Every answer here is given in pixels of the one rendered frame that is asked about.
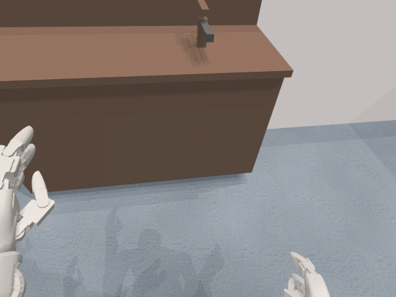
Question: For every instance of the tap lever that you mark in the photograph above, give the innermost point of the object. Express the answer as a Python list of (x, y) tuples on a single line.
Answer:
[(209, 35)]

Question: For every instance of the robot left hand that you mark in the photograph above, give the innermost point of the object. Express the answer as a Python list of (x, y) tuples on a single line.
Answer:
[(13, 161)]

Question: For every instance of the robot right hand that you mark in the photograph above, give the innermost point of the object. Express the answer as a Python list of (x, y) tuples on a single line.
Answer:
[(313, 285)]

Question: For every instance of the counter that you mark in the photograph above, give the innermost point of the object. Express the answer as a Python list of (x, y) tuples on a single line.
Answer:
[(128, 91)]

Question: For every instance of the left robot forearm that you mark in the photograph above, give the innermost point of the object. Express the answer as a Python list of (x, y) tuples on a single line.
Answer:
[(12, 280)]

